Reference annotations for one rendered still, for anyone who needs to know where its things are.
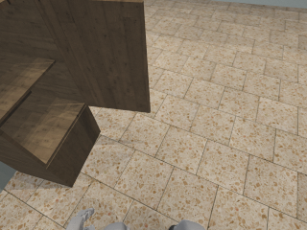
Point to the robot right thigh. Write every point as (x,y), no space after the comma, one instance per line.
(188,225)

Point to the cupboard door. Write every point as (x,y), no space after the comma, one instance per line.
(103,45)

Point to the left robot hand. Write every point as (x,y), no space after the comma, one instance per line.
(76,223)

